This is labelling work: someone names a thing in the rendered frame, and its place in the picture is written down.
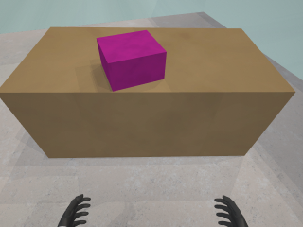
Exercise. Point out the right robot hand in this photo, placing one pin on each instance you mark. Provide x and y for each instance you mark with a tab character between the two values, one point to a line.
234	213

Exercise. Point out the carton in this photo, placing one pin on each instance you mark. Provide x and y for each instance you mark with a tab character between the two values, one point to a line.
131	59

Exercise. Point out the left robot hand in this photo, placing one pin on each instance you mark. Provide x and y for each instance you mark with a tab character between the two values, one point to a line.
70	214

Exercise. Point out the pedestal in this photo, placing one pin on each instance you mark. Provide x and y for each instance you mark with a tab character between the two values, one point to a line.
218	96

